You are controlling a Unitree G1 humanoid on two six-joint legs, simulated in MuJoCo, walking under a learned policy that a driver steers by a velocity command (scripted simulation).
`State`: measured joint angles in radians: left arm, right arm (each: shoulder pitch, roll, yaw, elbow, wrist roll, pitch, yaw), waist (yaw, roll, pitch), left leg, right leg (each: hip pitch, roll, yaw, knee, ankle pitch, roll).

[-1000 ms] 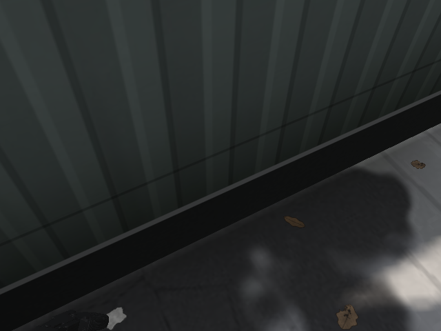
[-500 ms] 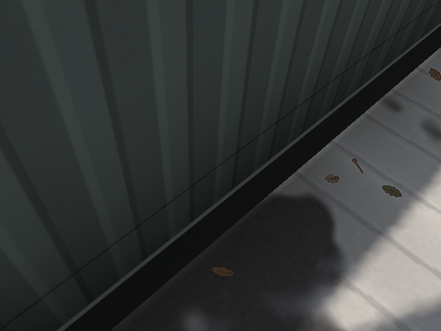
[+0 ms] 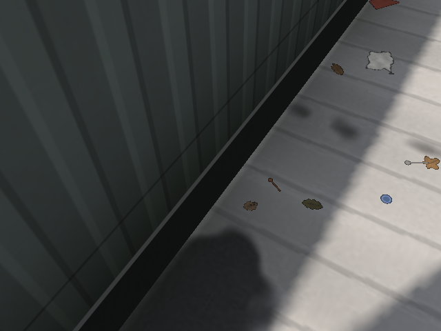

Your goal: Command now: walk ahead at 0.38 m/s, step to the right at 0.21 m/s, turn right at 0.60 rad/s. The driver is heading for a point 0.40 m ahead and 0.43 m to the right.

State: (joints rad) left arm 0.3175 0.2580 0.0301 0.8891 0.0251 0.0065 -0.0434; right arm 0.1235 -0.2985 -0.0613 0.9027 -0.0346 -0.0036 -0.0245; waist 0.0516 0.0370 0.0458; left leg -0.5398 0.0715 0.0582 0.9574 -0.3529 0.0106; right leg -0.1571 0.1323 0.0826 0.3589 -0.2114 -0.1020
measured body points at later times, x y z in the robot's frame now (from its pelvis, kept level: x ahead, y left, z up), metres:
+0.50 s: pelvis +0.23 -0.10 +0.00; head +0.27 -0.10 +0.45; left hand +0.49 +0.09 -0.11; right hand +0.12 -0.36 -0.12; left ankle +0.18 +0.06 -0.74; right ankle +0.34 -0.29 -0.70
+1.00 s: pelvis +0.44 -0.27 +0.00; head +0.46 -0.29 +0.45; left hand +0.52 -0.02 -0.14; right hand +0.46 -0.53 -0.14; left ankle +0.59 -0.19 -0.70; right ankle +0.37 -0.30 -0.74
